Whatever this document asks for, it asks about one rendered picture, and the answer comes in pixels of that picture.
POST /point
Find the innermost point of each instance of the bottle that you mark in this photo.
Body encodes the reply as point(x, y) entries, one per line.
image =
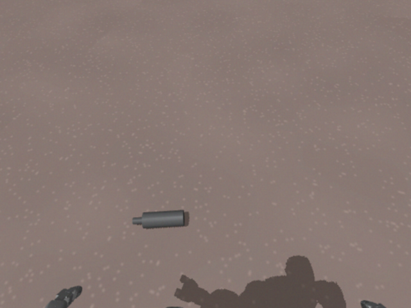
point(173, 218)

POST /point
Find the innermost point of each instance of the left robot hand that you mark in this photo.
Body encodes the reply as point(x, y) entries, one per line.
point(65, 297)

